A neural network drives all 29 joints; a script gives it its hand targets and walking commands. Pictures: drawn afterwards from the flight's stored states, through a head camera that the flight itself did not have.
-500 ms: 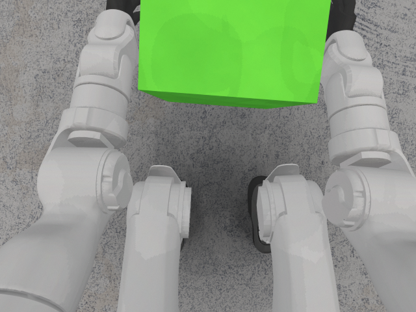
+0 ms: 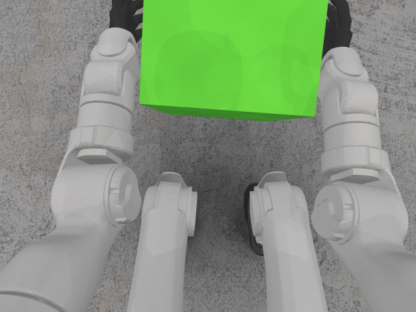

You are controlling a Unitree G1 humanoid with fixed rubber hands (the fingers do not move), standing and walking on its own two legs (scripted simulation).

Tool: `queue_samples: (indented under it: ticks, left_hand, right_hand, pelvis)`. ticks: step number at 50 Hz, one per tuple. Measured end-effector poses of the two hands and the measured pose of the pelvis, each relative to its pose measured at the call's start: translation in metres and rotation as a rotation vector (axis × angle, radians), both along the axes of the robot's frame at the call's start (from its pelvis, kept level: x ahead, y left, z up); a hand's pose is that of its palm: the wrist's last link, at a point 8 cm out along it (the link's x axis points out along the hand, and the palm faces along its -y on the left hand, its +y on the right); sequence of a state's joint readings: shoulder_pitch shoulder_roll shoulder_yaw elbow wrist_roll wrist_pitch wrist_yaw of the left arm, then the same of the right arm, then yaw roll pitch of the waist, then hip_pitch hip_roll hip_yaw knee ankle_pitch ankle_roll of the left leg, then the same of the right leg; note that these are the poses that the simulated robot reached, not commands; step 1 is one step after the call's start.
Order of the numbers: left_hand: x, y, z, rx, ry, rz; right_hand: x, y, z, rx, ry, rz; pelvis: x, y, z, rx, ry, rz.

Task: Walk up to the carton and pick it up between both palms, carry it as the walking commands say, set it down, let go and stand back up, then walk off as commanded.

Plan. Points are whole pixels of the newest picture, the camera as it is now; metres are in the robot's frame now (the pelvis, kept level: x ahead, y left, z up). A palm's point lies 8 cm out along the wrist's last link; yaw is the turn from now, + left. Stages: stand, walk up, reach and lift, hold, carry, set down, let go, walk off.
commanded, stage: reach and lift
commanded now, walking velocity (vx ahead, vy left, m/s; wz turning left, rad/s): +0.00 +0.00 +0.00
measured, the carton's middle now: (227, 38) +0.56 +0.00 -0.17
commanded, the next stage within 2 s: none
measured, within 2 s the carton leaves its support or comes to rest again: neither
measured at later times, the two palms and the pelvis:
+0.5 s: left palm (99, 22) +0.52 +0.16 -0.02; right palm (362, 44) +0.50 -0.16 -0.02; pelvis +0.00 +0.00 +0.06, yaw +0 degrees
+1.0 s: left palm (68, 4) +0.50 +0.16 +0.05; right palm (414, 32) +0.48 -0.16 +0.05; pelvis +0.01 +0.00 +0.11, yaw +0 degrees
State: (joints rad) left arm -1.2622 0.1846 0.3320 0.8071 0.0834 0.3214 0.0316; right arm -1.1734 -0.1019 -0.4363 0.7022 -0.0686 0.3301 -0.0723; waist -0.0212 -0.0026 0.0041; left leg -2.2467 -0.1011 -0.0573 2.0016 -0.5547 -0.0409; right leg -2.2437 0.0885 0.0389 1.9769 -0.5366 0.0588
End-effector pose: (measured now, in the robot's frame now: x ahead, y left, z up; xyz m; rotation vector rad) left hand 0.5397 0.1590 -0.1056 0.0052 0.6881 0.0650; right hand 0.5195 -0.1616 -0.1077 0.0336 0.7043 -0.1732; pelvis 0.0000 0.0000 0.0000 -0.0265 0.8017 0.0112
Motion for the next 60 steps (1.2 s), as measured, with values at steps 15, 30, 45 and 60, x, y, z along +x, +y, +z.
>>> queue_samples:
  ticks: [15,30,45,60]
  left_hand:
    - [-0.015,0.002,0.051,-0.012,0.007,0.010]
    - [-0.026,0.004,0.095,-0.016,0.005,0.011]
    - [-0.035,0.002,0.140,-0.016,0.010,0.009]
    - [-0.048,0.002,0.185,-0.017,0.011,0.012]
  right_hand:
    - [-0.015,0.001,0.052,0.011,0.005,-0.007]
    - [-0.025,0.002,0.097,0.010,0.003,-0.006]
    - [-0.035,0.000,0.143,0.010,0.007,-0.009]
    - [-0.047,0.000,0.189,0.013,0.007,-0.012]
  pelvis:
    - [-0.003,0.001,0.035,-0.001,-0.007,0.002]
    - [-0.002,0.003,0.066,-0.002,-0.016,0.006]
    - [0.009,0.004,0.101,0.000,-0.035,0.006]
    - [0.022,0.004,0.139,0.001,-0.072,0.005]
